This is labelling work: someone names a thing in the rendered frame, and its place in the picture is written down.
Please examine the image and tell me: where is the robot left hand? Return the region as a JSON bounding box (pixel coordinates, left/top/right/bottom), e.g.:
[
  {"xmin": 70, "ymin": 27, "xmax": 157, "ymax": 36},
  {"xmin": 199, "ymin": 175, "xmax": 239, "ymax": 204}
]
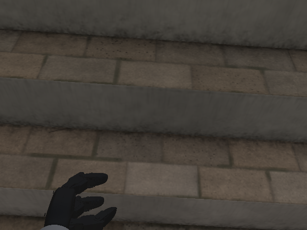
[{"xmin": 44, "ymin": 172, "xmax": 117, "ymax": 230}]

